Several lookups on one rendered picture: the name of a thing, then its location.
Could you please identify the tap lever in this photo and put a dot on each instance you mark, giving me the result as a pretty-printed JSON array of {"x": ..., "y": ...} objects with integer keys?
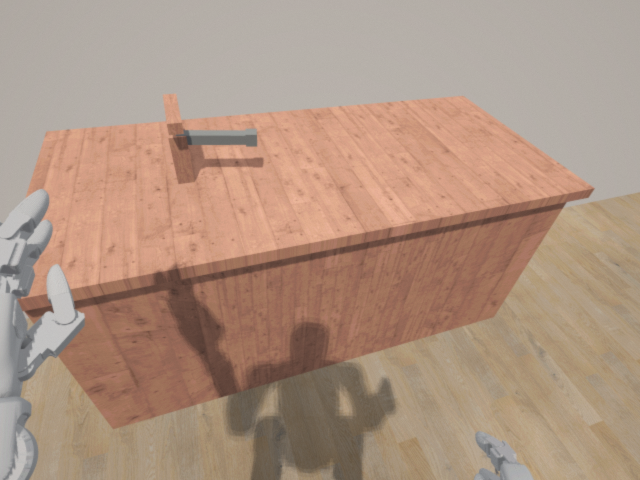
[{"x": 246, "y": 137}]

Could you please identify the robot left forearm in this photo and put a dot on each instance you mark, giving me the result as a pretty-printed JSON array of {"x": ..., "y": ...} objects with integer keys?
[{"x": 18, "y": 446}]

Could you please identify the robot right hand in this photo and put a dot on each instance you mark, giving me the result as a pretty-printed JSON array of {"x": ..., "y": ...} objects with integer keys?
[{"x": 503, "y": 458}]

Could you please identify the robot left hand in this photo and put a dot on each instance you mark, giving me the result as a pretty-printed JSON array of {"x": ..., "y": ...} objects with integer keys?
[{"x": 23, "y": 238}]

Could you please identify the counter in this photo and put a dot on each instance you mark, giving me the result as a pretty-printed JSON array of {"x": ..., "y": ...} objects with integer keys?
[{"x": 207, "y": 270}]

